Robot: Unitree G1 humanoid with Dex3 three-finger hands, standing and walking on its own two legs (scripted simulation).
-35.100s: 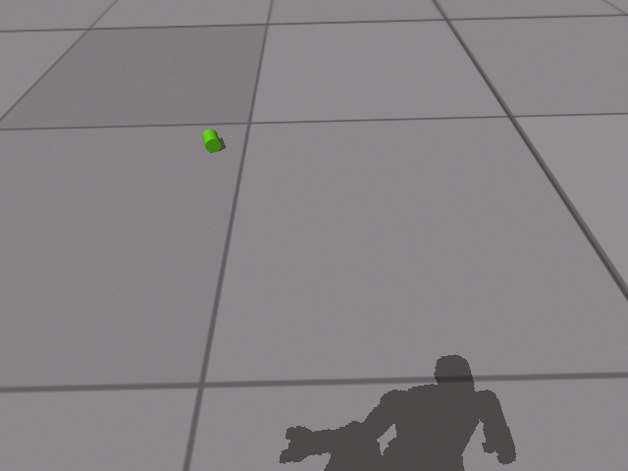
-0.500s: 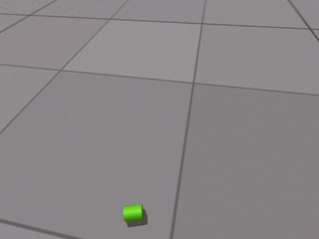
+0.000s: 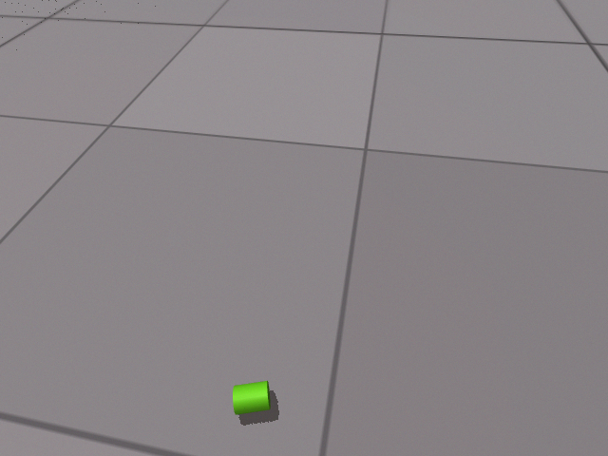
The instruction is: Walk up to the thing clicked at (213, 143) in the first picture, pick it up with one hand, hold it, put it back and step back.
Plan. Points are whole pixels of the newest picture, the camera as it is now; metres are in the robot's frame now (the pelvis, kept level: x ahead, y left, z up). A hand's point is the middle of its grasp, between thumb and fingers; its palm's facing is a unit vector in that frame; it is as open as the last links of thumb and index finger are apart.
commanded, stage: step back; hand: left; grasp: from above
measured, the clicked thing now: (252, 397) +0.43 +0.22 -0.74
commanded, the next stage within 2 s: none
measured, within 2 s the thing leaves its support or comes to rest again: neither
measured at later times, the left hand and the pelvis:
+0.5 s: hand out of the picture +0.06 +0.31 -0.18, palm faces -0.09 -0.92 -0.37, open 7.4 cm; pelvis -0.08 +0.05 -0.02, yaw -3 degrees
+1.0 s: hand out of the picture -0.07 +0.31 -0.16, palm faces -0.02 -0.92 -0.40, open 7.4 cm; pelvis -0.21 +0.05 -0.03, yaw +0 degrees
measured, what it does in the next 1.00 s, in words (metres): walks backwards: right foot, then left foot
